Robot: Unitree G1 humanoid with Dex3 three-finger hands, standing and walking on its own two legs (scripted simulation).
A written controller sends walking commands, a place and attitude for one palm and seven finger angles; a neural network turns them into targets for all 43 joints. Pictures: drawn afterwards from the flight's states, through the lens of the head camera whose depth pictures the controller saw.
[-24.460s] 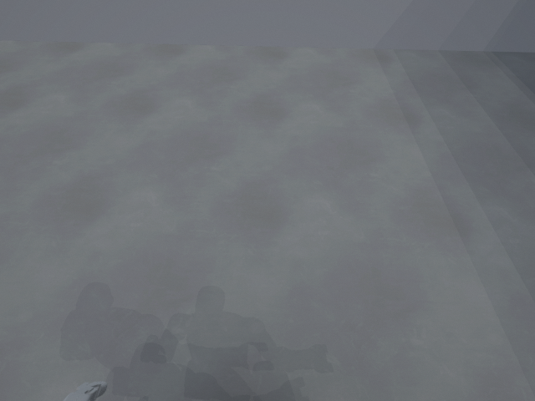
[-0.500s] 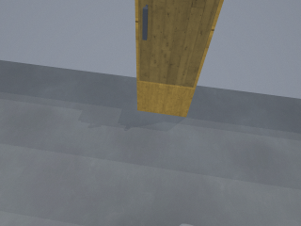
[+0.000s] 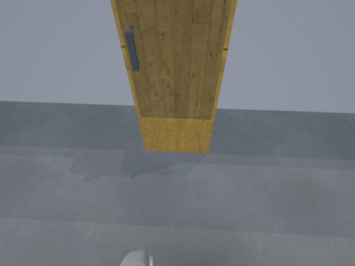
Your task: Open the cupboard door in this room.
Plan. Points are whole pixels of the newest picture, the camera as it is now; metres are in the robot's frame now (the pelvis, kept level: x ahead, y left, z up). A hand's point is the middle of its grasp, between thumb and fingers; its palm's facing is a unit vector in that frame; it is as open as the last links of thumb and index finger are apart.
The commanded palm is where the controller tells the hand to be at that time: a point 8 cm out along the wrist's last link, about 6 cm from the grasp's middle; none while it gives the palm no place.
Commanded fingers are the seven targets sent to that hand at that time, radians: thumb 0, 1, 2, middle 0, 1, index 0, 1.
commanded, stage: take the last steps up to it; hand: left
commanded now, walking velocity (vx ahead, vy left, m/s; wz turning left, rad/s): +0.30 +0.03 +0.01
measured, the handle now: (133, 48) +0.83 +0.21 +0.03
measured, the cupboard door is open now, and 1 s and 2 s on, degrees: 0 0 0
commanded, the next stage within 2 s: come to a stop and stand still in 0.60 s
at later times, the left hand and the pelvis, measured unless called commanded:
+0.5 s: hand (91, 251) +0.17 +0.24 -0.17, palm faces +0.02 -0.99 -0.14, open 7.4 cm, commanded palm none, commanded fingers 0.00 0.90 0.90 -0.20 -0.30 -0.20 -0.30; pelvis +0.15 +0.07 +0.02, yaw -1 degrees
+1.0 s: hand (122, 183) +0.37 +0.20 -0.16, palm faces +0.00 -0.98 -0.22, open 7.3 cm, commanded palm none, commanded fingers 0.00 0.90 0.90 -0.20 -0.30 -0.20 -0.30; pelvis +0.26 +0.03 +0.00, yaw -1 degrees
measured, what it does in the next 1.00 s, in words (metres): walks ahead: left foot, then right foot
